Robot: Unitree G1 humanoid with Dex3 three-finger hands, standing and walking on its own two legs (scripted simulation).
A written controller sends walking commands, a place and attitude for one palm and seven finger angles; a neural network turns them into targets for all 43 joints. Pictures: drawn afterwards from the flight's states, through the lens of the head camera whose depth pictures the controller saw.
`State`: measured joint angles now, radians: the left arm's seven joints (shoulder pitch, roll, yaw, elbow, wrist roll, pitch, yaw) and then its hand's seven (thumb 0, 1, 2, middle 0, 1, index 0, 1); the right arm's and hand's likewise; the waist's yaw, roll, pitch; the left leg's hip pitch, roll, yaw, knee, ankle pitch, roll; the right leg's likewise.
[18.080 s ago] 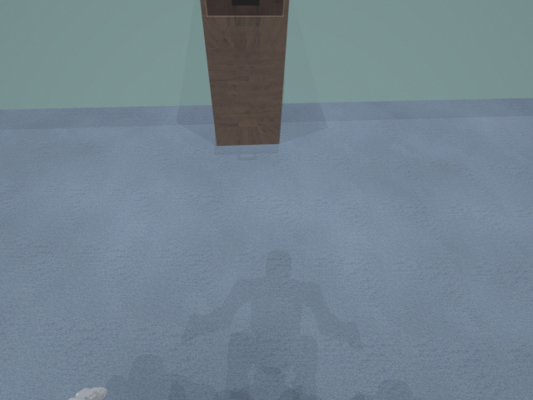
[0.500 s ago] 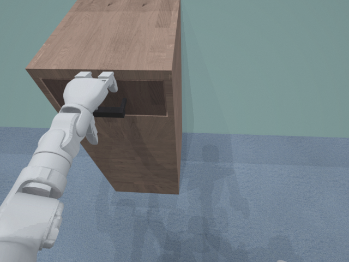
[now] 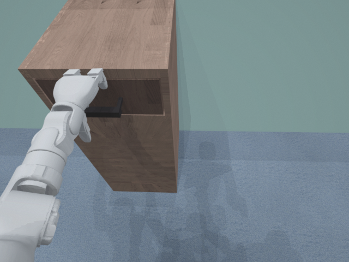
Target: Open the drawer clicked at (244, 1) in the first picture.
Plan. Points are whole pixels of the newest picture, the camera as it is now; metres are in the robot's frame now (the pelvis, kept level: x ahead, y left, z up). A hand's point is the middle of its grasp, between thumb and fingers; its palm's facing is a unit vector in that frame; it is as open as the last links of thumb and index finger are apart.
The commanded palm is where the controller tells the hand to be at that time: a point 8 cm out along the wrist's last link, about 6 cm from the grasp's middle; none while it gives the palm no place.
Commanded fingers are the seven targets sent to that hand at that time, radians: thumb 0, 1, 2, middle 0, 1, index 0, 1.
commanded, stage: re-aim the fingers above the handle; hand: left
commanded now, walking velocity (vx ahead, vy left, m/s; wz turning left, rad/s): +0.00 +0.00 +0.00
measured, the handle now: (101, 106) +0.51 +0.22 +0.03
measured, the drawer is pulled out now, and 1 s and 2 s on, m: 0.00 0.00 0.00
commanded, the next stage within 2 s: lower the fingers behind the handle in 0.26 s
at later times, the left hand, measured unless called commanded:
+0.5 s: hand (86, 107) +0.46 +0.23 +0.08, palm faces -0.03 -0.02 -1.00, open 13.8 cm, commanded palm +0.43 +0.23 +0.14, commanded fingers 0.00 -0.50 0.30 -0.30 -1.20 -0.30 -1.20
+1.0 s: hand (90, 117) +0.45 +0.23 +0.05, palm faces -0.05 -0.02 -1.00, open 13.8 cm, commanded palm +0.43 +0.24 +0.10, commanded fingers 0.00 -0.50 0.30 -0.30 -1.20 -0.30 -1.20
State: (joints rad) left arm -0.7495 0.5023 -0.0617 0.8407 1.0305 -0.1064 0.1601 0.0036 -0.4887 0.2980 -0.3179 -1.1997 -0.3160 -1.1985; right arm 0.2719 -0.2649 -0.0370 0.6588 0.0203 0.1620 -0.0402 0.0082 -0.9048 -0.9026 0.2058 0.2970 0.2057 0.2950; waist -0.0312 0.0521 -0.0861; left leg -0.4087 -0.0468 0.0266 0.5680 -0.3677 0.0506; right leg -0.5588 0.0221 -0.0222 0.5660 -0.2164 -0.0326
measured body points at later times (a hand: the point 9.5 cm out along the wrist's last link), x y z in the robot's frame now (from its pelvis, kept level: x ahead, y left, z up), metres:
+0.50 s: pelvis +0.00 +0.01 +0.00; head +0.07 -0.01 +0.45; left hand +0.45 +0.23 +0.14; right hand +0.09 -0.25 -0.14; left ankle -0.06 +0.09 -0.73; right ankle +0.03 -0.10 -0.73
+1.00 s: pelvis +0.00 +0.00 -0.01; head +0.08 -0.01 +0.44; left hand +0.45 +0.23 +0.10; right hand +0.06 -0.27 -0.14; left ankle -0.06 +0.09 -0.73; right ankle +0.03 -0.10 -0.73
